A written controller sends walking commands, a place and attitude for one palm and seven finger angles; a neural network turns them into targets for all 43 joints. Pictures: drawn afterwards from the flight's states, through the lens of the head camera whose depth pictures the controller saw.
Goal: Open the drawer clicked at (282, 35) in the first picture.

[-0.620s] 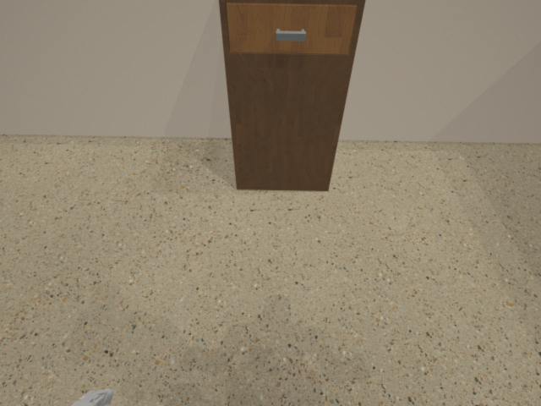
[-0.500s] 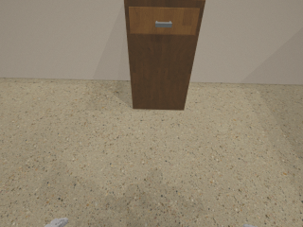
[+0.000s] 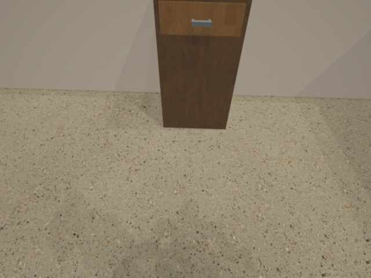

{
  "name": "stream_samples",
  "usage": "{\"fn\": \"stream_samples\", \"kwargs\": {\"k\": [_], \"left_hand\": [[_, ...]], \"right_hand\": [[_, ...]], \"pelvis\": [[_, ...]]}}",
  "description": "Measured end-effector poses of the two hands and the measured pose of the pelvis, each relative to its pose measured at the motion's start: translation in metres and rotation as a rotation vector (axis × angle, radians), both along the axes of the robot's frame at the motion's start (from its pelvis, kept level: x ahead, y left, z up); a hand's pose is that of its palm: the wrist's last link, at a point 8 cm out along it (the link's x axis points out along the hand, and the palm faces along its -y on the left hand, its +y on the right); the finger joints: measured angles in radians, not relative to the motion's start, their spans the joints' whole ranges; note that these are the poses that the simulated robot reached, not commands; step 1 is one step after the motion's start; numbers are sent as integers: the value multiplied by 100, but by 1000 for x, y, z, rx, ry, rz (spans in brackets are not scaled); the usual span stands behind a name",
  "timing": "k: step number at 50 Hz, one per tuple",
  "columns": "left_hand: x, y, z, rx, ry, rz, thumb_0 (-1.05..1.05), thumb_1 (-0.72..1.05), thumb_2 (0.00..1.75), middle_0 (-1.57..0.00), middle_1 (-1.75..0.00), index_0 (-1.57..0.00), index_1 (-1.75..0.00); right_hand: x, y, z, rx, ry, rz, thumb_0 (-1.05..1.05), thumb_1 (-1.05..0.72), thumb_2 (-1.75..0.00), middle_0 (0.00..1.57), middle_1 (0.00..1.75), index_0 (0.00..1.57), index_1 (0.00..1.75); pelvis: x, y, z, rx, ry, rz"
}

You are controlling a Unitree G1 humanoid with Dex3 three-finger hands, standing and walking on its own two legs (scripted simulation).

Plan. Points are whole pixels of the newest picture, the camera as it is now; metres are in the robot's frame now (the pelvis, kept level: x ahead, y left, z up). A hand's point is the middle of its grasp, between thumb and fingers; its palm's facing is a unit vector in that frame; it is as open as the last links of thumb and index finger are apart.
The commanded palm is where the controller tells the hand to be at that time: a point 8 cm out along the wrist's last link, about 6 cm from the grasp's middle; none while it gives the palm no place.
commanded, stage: stand and wait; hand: left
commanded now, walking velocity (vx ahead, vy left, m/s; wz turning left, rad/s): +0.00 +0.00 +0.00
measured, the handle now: (201, 22) +1.29 +0.00 +0.03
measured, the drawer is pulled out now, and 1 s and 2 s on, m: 0.00 0.00 0.00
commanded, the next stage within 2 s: look at it before walking up in 0.20 s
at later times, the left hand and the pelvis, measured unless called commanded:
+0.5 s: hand out of the picture +0.07 +0.24 -0.15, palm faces -0.02 -0.95 -0.33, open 7.4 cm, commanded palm none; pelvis +0.00 +0.00 +0.00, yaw +0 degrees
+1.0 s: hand out of the picture +0.07 +0.24 -0.16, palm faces -0.03 -0.94 -0.33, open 7.4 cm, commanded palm none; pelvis +0.00 +0.00 +0.00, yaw -1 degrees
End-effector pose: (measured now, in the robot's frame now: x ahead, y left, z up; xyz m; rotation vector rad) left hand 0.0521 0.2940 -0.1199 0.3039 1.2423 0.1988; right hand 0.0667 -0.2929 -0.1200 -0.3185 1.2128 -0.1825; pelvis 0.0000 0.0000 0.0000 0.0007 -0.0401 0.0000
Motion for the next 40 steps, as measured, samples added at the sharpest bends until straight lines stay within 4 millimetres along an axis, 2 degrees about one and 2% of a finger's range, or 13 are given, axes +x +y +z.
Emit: {"fn": "stream_samples", "kwargs": {"k": [7,22,40], "left_hand": [[2,-1,1,2,-9,-4,0,90,90,-20,-30,-20,-30],[15,-8,3,-7,-42,-21,0,90,90,-20,-30,-20,-30],[12,-6,3,-4,-22,-17,0,90,90,-20,-30,-20,-30]], "right_hand": [[-6,0,-1,6,7,-8,1,-91,-90,20,30,21,30],[1,-1,2,9,-16,-7,0,-91,-90,20,30,21,30],[3,-3,3,3,-12,-9,0,-91,-90,20,30,21,30]], "pelvis": [[-2,-1,1,0,-2,-1],[-2,-3,2,0,1,-5],[1,-3,3,0,-1,-8]]}}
